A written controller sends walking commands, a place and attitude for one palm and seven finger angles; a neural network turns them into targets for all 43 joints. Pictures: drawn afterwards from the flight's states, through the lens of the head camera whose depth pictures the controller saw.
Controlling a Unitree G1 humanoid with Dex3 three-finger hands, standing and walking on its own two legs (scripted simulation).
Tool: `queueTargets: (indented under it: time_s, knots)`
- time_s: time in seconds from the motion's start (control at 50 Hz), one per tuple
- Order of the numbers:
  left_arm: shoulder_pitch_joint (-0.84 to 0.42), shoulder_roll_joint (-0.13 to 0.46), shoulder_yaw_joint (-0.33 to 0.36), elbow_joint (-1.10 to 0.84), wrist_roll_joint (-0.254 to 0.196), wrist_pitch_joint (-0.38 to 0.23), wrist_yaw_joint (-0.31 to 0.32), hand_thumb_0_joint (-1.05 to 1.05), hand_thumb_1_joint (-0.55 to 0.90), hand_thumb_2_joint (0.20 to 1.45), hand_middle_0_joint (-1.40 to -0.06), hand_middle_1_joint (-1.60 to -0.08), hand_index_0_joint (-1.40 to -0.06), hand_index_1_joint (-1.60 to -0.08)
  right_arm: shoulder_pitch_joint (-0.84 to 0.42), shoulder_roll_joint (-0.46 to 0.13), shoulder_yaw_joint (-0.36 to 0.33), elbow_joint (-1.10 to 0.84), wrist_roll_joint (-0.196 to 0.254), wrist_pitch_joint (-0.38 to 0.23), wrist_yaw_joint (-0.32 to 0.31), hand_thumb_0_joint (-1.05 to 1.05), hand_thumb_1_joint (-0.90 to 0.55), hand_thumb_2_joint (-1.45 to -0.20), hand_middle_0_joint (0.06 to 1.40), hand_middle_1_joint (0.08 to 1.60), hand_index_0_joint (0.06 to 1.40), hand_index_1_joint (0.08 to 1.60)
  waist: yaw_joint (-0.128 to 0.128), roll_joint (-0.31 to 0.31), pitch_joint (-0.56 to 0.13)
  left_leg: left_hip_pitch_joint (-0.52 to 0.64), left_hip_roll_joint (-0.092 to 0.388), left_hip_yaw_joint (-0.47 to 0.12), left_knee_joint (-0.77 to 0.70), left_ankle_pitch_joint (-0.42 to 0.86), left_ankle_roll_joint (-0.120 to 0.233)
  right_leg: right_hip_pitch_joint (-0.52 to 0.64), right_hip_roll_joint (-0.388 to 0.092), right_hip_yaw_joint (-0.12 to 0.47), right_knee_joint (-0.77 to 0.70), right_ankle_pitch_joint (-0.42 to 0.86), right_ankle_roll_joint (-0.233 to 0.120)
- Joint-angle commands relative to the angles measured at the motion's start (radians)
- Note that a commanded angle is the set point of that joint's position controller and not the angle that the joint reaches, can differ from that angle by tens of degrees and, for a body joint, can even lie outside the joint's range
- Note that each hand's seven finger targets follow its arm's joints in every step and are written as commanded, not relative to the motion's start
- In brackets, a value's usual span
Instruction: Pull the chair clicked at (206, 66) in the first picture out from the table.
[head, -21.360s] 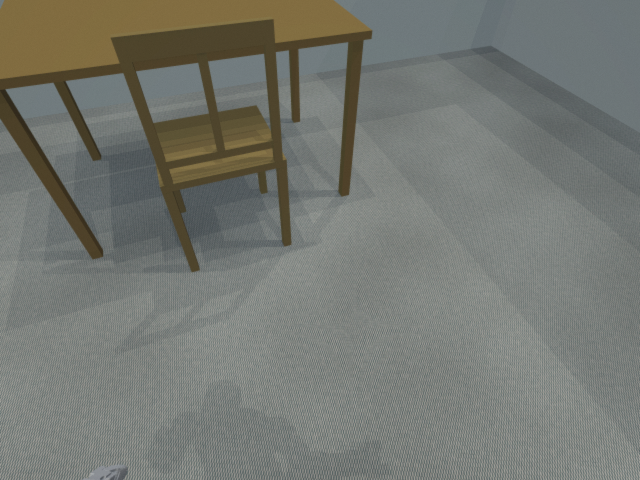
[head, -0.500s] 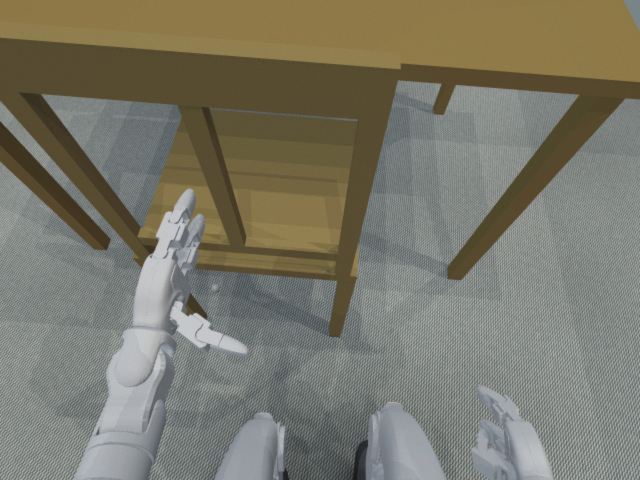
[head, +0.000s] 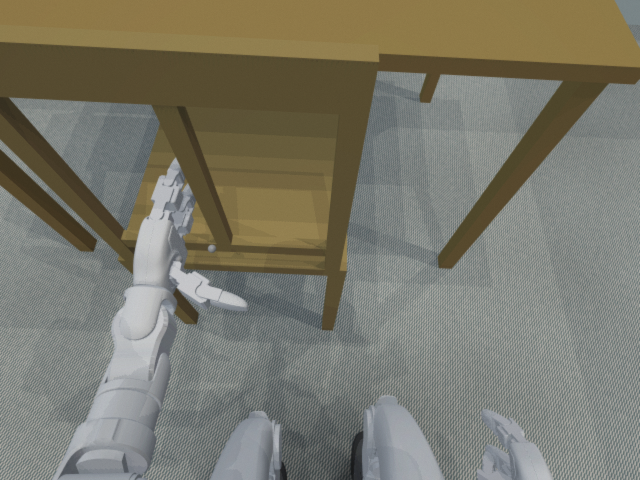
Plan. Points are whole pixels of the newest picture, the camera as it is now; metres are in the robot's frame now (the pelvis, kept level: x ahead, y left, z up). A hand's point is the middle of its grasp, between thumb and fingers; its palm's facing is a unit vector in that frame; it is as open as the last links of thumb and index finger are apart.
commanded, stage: push the fingers through the gap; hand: left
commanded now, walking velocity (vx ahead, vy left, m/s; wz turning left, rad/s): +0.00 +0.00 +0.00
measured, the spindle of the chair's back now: (202, 187) +0.48 +0.16 +0.02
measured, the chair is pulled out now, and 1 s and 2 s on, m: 0.00 0.00 0.00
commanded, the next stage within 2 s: hook a spindle and tug to test in 0.90 s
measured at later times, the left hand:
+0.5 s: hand (215, 214) +0.43 +0.14 +0.02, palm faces -0.04 -1.00 -0.04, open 16.9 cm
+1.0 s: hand (214, 211) +0.44 +0.14 +0.02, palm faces -0.05 -1.00 -0.02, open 17.0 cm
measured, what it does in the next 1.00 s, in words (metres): stands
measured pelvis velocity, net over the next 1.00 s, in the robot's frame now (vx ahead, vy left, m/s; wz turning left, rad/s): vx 0.00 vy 0.01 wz -0.02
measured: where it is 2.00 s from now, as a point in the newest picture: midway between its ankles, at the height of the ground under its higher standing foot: outside the picture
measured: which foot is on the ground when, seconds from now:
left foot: down 0.00-1.00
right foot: down 0.00-1.00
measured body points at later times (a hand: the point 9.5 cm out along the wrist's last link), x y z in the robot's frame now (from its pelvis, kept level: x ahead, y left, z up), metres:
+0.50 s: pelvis -0.01 +0.00 +0.00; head +0.13 +0.00 +0.42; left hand +0.43 +0.19 +0.02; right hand +0.09 -0.27 -0.12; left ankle +0.00 +0.10 -0.62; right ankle +0.05 -0.12 -0.62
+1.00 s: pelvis +0.00 +0.01 +0.00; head +0.14 +0.02 +0.42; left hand +0.44 +0.19 +0.02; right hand +0.07 -0.26 -0.12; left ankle +0.00 +0.10 -0.62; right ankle +0.05 -0.12 -0.62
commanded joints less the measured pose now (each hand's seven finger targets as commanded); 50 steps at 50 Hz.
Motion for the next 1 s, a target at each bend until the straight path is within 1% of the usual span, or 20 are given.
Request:
queueTargets:
  time_s: [0.0, 0.06, 0.1, 0.16, 0.28, 0.32, 0.34, 0.38, 0.42, 0.46, 0.48, 0.52, 0.58, 0.62, 0.68, 0.7, 0.76, 0.8, 0.9, 0.98]
  knots:
    - [-0.303, 0.120, 0.040, -0.171, -0.006, -0.071, 0.001, 0.000, -0.500, 0.300, -0.060, -0.080, -0.060, -0.080, 0.067, -0.142, -0.054, -0.097, 0.000, -0.029, -0.006, 0.000, -0.900, -0.900, 0.200, 0.300, 0.200, 0.300, -0.026, 0.004, -0.433, 0.173, -0.015, -0.046, -0.182, 0.371, -0.018, 0.366, 0.026, 0.045, -0.128, 0.263, -0.019]
    - [-0.301, 0.163, 0.085, -0.148, -0.003, -0.080, 0.003, 0.000, -0.500, 0.300, -0.060, -0.080, -0.060, -0.080, 0.080, -0.144, -0.056, -0.094, -0.002, -0.027, -0.006, 0.000, -0.900, -0.900, 0.200, 0.300, 0.200, 0.300, -0.015, -0.008, -0.467, 0.165, -0.016, -0.041, -0.180, 0.383, -0.016, 0.399, 0.027, 0.053, -0.125, 0.286, -0.019]
    - [-0.346, 0.136, 0.056, -0.134, -0.002, -0.084, -0.002, 0.000, -0.500, 0.300, -0.060, -0.080, -0.060, -0.080, 0.084, -0.144, -0.055, -0.088, -0.002, -0.026, -0.004, 0.000, -0.900, -0.900, 0.200, 0.300, 0.200, 0.300, -0.033, -0.004, -0.459, 0.169, -0.014, -0.042, -0.176, 0.373, -0.015, 0.377, 0.028, 0.052, -0.128, 0.274, -0.017]
    - [-0.352, 0.162, 0.084, -0.103, -0.001, -0.088, -0.003, 0.000, -0.500, 0.300, -0.060, -0.080, -0.060, -0.080, 0.095, -0.147, -0.057, -0.082, -0.005, -0.023, -0.002, 0.000, -0.900, -0.900, 0.200, 0.300, 0.200, 0.300, -0.027, 0.006, -0.463, 0.177, -0.014, -0.042, -0.180, 0.383, -0.017, 0.378, 0.028, 0.050, -0.127, 0.277, -0.019]
    - [-0.484, 0.170, 0.089, -0.010, 0.006, -0.097, -0.004, 0.000, -0.500, 0.300, -0.060, -0.080, -0.060, -0.080, 0.102, -0.150, -0.053, -0.068, -0.007, -0.016, -0.004, 0.000, -0.900, -0.900, 0.200, 0.300, 0.200, 0.300, -0.052, 0.000, -0.428, 0.133, -0.019, -0.039, -0.173, 0.309, -0.012, 0.345, 0.029, 0.058, -0.138, 0.215, -0.016]
    - [-0.503, 0.198, 0.106, 0.001, 0.010, -0.106, -0.006, 0.000, -0.500, 0.300, -0.060, -0.080, -0.060, -0.080, 0.111, -0.155, -0.053, -0.069, -0.008, -0.016, -0.005, 0.000, -0.900, -0.900, 0.200, 0.300, 0.200, 0.300, -0.045, 0.007, -0.455, 0.139, -0.018, -0.045, -0.174, 0.325, -0.012, 0.353, 0.030, 0.057, -0.127, 0.224, -0.020]
    - [-0.537, 0.179, 0.090, 0.013, 0.011, -0.108, -0.009, 0.000, -0.500, 0.300, -0.060, -0.080, -0.060, -0.080, 0.113, -0.152, -0.052, -0.064, -0.009, -0.016, -0.003, 0.000, -0.900, -0.900, 0.200, 0.300, 0.200, 0.300, -0.055, 0.023, -0.462, 0.150, -0.018, -0.044, -0.171, 0.324, -0.013, 0.340, 0.030, 0.057, -0.129, 0.221, -0.019]
    - [-0.576, 0.205, 0.110, 0.039, 0.013, -0.112, -0.009, 0.000, -0.500, 0.300, -0.060, -0.080, -0.060, -0.080, 0.122, -0.156, -0.052, -0.053, -0.012, -0.012, -0.004, 0.000, -0.900, -0.900, 0.200, 0.300, 0.200, 0.300, -0.059, 0.021, -0.466, 0.146, -0.018, -0.045, -0.166, 0.328, -0.012, 0.339, 0.031, 0.059, -0.128, 0.223, -0.018]
    - [-0.575, 0.228, 0.131, 0.062, 0.015, -0.114, -0.011, 0.000, -0.500, 0.300, -0.060, -0.080, -0.060, -0.080, 0.130, -0.159, -0.053, -0.057, -0.013, -0.009, -0.003, 0.000, -0.900, -0.900, 0.200, 0.300, 0.200, 0.300, -0.049, 0.031, -0.483, 0.148, -0.019, -0.047, -0.167, 0.347, -0.013, 0.349, 0.033, 0.057, -0.120, 0.238, -0.022]
    - [-0.585, 0.217, 0.129, 0.086, 0.017, -0.111, -0.013, 0.000, -0.500, 0.300, -0.060, -0.080, -0.060, -0.080, 0.137, -0.156, -0.052, -0.053, -0.014, -0.003, 0.001, 0.000, -0.900, -0.900, 0.200, 0.300, 0.200, 0.300, -0.052, 0.035, -0.498, 0.156, -0.017, -0.046, -0.163, 0.363, -0.014, 0.345, 0.033, 0.056, -0.117, 0.253, -0.021]
    - [-0.611, 0.214, 0.124, 0.098, 0.016, -0.110, -0.015, 0.000, -0.500, 0.300, -0.060, -0.080, -0.060, -0.080, 0.139, -0.157, -0.053, -0.048, -0.015, 0.000, 0.001, 0.000, -0.900, -0.900, 0.200, 0.300, 0.200, 0.300, -0.066, 0.019, -0.488, 0.152, -0.016, -0.046, -0.158, 0.362, -0.012, 0.339, 0.034, 0.056, -0.119, 0.256, -0.018]
    - [-0.544, 0.245, 0.167, 0.139, 0.013, -0.104, -0.017, 0.000, -0.500, 0.300, -0.060, -0.080, -0.060, -0.080, 0.148, -0.162, -0.053, -0.059, -0.014, 0.005, 0.003, 0.000, -0.900, -0.900, 0.200, 0.300, 0.200, 0.300, -0.046, -0.014, -0.488, 0.117, -0.020, -0.041, -0.163, 0.357, -0.009, 0.377, 0.037, 0.060, -0.123, 0.264, -0.020]
    - [-0.574, 0.223, 0.143, 0.124, 0.012, -0.108, -0.028, 0.000, -0.500, 0.300, -0.060, -0.080, -0.060, -0.080, 0.146, -0.157, -0.050, -0.064, -0.013, 0.014, 0.007, 0.000, -0.900, -0.900, 0.200, 0.300, 0.200, 0.300, -0.054, 0.003, -0.481, 0.113, -0.020, -0.035, -0.166, 0.341, -0.009, 0.373, 0.036, 0.064, -0.128, 0.259, -0.018]
    - [-0.582, 0.253, 0.165, 0.143, 0.012, -0.111, -0.030, 0.000, -0.500, 0.300, -0.060, -0.080, -0.060, -0.080, 0.151, -0.163, -0.049, -0.064, -0.012, 0.017, 0.006, 0.000, -0.900, -0.900, 0.200, 0.300, 0.200, 0.300, -0.056, -0.011, -0.460, 0.096, -0.019, -0.038, -0.167, 0.316, -0.007, 0.364, 0.039, 0.065, -0.131, 0.232, -0.019]
    - [-0.628, 0.257, 0.164, 0.100, 0.007, -0.128, -0.034, 0.000, -0.500, 0.300, -0.060, -0.080, -0.060, -0.080, 0.153, -0.161, -0.051, -0.061, -0.014, 0.017, 0.004, 0.000, -0.900, -0.900, 0.200, 0.300, 0.200, 0.300, -0.061, 0.019, -0.491, 0.131, -0.017, -0.040, -0.164, 0.336, -0.008, 0.357, 0.038, 0.065, -0.129, 0.242, -0.018]
    - [-0.628, 0.266, 0.169, 0.074, 0.008, -0.136, -0.035, 0.000, -0.500, 0.300, -0.060, -0.080, -0.060, -0.080, 0.154, -0.162, -0.052, -0.061, -0.017, 0.017, 0.003, 0.000, -0.900, -0.900, 0.200, 0.300, 0.200, 0.300, -0.052, 0.035, -0.519, 0.152, -0.016, -0.044, -0.164, 0.356, -0.011, 0.363, 0.038, 0.063, -0.122, 0.253, -0.019]
    - [-0.593, 0.221, 0.133, 0.066, 0.004, -0.133, -0.041, 0.000, -0.500, 0.300, -0.060, -0.080, -0.060, -0.080, 0.157, -0.161, -0.056, -0.058, -0.015, 0.018, 0.007, 0.000, -0.900, -0.900, 0.200, 0.300, 0.200, 0.300, -0.055, 0.058, -0.523, 0.214, -0.008, -0.056, -0.168, 0.408, -0.018, 0.323, 0.041, 0.048, -0.119, 0.265, -0.021]
    - [-0.604, 0.204, 0.118, 0.087, 0.003, -0.120, -0.039, 0.000, -0.500, 0.300, -0.060, -0.080, -0.060, -0.080, 0.158, -0.163, -0.056, -0.050, -0.015, 0.022, 0.009, 0.000, -0.900, -0.900, 0.200, 0.300, 0.200, 0.300, -0.070, 0.036, -0.488, 0.199, -0.006, -0.060, -0.171, 0.391, -0.017, 0.306, 0.041, 0.042, -0.123, 0.248, -0.020]
    - [-0.601, 0.174, 0.092, 0.063, 0.013, -0.113, -0.019, 0.000, -0.500, 0.300, -0.060, -0.080, -0.060, -0.080, 0.157, -0.163, -0.060, -0.054, -0.016, 0.028, 0.013, 0.000, -0.900, -0.900, 0.200, 0.300, 0.200, 0.300, -0.063, 0.070, -0.494, 0.252, -0.001, -0.076, -0.180, 0.432, -0.029, 0.267, 0.040, 0.028, -0.116, 0.241, -0.023]
    - [-0.570, 0.187, 0.118, 0.089, 0.020, -0.112, 0.005, 0.000, -0.500, 0.300, -0.060, -0.080, -0.060, -0.080, 0.156, -0.161, -0.059, -0.052, -0.018, 0.035, 0.016, 0.000, -0.900, -0.900, 0.200, 0.300, 0.200, 0.300, -0.057, 0.032, -0.472, 0.225, -0.004, -0.071, -0.178, 0.424, -0.027, 0.281, 0.042, 0.029, -0.116, 0.244, -0.022]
